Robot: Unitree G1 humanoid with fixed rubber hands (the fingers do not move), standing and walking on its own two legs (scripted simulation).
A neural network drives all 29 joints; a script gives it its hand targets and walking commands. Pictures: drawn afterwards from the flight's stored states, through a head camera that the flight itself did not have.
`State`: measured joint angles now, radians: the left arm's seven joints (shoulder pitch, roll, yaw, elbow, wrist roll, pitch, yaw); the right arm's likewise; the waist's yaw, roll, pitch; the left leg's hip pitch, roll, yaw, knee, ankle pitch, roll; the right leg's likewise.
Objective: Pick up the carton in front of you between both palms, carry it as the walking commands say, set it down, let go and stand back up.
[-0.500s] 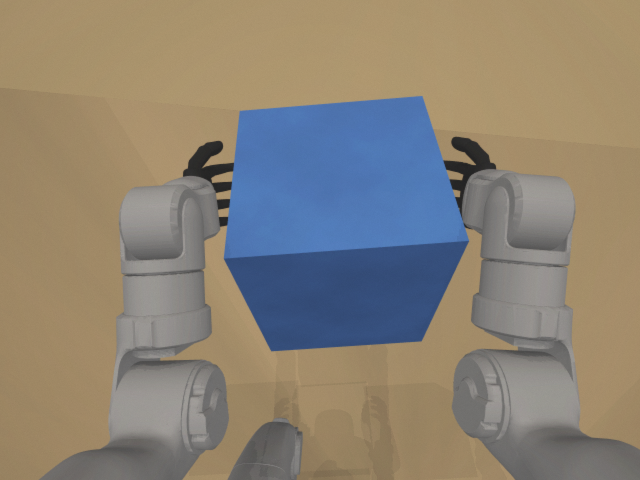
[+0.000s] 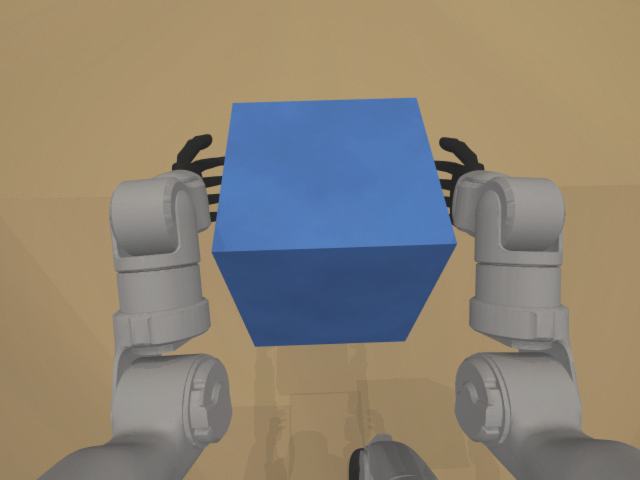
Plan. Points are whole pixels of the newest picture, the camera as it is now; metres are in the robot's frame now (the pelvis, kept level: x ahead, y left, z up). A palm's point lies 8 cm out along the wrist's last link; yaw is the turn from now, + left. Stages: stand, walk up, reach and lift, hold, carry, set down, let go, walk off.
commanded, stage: carry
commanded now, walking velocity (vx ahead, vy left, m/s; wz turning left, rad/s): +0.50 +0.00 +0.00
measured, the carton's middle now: (327, 234) +0.39 -0.03 +0.10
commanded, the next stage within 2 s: none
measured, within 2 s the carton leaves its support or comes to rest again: neither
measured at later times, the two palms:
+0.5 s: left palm (181, 42) +0.69 +0.17 +0.21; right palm (380, 41) +0.68 -0.13 +0.21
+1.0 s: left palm out of the picture +0.96 +0.18 +0.25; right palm out of the picture +1.00 -0.11 +0.26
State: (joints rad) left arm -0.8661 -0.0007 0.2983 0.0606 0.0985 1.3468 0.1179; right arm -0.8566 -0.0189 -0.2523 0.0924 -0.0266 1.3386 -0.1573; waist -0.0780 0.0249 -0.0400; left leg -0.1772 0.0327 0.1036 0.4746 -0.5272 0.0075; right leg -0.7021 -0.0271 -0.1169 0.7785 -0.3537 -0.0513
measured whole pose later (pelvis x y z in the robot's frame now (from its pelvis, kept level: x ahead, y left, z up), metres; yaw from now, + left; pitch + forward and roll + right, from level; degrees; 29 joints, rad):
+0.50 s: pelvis +0.31 +0.02 +0.04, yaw +1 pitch +4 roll +1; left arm -0.86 0.05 0.28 0.21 0.05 1.32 0.12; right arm -0.85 0.01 -0.25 0.20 -0.11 1.33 -0.13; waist -0.04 -0.02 -0.06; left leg -0.51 -0.01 0.14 0.69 -0.40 0.06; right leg -0.42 -0.02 -0.01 1.19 -0.54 -0.02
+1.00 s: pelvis +0.60 -0.01 +0.10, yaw +1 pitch +5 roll +0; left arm -0.82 0.01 0.24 0.10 0.03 1.33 0.16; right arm -0.87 -0.02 -0.30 0.12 -0.08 1.37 -0.12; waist 0.11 0.00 -0.01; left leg -0.70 0.01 0.03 1.28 -0.46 0.04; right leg -0.37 0.00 -0.13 0.56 -0.42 -0.07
